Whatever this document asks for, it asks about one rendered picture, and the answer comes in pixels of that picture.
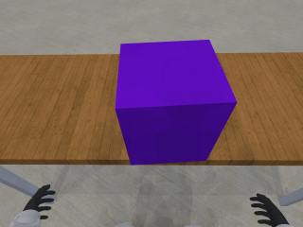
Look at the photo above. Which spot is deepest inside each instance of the left robot forearm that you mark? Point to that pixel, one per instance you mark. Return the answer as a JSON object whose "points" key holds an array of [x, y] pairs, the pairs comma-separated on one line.
{"points": [[27, 218]]}

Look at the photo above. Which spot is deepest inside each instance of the carton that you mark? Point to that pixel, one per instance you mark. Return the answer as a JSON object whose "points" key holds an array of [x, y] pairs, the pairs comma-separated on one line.
{"points": [[172, 101]]}

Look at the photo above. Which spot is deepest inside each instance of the left robot hand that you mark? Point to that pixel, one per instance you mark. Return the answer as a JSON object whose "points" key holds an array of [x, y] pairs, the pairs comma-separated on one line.
{"points": [[36, 200]]}

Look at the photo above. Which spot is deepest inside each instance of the table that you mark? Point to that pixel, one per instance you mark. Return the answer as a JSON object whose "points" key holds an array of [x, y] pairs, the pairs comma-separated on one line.
{"points": [[61, 110]]}

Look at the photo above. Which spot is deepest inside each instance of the right robot hand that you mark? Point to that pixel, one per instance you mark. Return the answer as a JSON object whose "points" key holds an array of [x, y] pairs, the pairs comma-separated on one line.
{"points": [[274, 215]]}

